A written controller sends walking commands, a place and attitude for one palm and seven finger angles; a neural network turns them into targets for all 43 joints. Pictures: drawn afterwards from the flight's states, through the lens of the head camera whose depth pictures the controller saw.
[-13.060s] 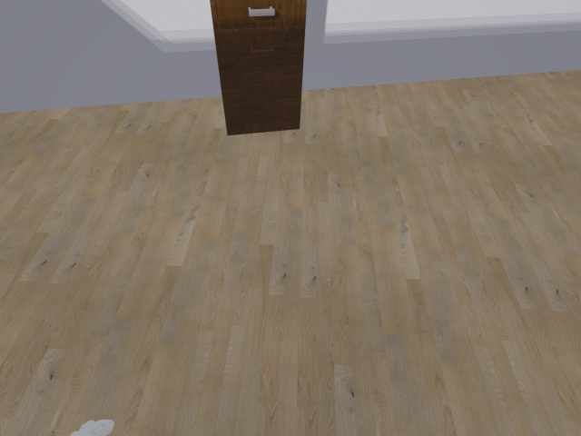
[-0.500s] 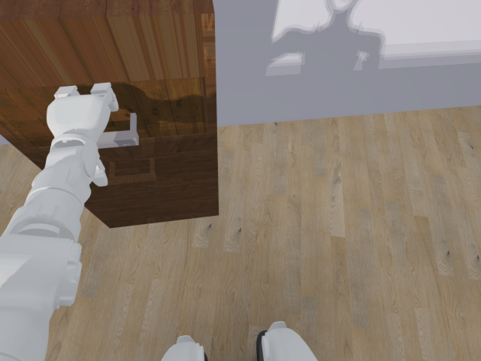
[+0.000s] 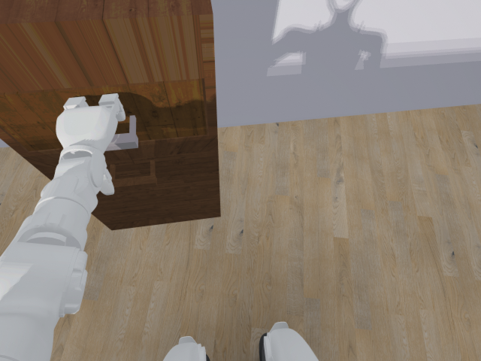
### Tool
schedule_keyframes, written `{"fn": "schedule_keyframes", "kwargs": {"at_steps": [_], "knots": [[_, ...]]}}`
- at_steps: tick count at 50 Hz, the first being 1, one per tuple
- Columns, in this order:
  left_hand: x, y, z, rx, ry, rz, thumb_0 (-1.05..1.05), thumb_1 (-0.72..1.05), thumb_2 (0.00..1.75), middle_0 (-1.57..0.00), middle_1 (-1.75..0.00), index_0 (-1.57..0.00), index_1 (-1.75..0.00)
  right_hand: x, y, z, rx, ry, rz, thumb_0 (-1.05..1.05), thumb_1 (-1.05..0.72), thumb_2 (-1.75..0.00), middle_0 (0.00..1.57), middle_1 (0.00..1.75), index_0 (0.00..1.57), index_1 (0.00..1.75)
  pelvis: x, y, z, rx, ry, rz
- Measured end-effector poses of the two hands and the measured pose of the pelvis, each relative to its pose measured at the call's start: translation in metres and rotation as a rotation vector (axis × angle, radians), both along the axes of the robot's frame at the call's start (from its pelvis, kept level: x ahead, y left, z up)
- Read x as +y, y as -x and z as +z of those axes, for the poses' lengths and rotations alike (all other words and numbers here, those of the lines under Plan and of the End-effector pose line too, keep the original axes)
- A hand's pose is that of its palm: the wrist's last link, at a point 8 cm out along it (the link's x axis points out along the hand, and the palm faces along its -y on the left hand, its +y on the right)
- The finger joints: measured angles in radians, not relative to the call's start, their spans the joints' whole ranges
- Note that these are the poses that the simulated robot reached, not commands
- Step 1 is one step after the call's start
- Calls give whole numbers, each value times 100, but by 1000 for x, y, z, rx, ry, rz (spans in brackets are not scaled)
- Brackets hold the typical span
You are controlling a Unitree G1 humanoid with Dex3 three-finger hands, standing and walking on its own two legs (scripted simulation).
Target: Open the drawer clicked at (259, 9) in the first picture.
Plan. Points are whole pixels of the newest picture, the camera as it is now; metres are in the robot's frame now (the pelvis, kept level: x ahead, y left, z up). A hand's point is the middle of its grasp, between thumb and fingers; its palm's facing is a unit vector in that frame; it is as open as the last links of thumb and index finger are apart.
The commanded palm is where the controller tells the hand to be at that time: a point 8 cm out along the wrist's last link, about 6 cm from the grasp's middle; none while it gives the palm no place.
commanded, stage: lower the fingers behind the handle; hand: left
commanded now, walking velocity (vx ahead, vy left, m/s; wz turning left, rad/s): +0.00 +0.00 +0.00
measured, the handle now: (106, 133) +0.54 +0.23 -0.04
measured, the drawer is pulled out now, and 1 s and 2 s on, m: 0.00 0.00 0.00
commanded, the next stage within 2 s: close the thumb around the handle in 1.28 s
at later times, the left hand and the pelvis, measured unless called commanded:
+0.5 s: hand (108, 156) +0.49 +0.22 -0.04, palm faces -0.09 -0.02 -1.00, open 13.8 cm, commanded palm +0.48 +0.21 +0.01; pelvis -0.01 -0.01 -0.02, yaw +0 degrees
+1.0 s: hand (111, 159) +0.50 +0.22 -0.06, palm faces -0.08 -0.01 -1.00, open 13.8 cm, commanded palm +0.49 +0.20 -0.01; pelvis -0.03 -0.01 -0.05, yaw +0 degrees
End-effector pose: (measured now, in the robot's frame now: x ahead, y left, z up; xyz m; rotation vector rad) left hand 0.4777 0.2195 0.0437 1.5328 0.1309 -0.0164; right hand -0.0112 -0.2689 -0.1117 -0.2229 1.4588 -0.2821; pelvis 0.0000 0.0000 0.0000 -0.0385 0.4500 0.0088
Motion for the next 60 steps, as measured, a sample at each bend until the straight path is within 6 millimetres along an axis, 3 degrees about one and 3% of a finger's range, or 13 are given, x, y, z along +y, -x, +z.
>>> {"fn": "schedule_keyframes", "kwargs": {"at_steps": [41,60], "knots": [[-3,-1,-53,-8,-25,26,0,-49,30,-31,-120,-32,-121,-5,28,-34,34,14,9,0,-91,-89,20,30,20,30,-6,23,-38,84,9,4],[2,1,-52,-10,-7,19,0,-49,30,-31,-120,-32,-120,-3,34,-42,13,15,13,0,-91,-89,20,30,20,30,-5,33,-46,89,10,-2]]}}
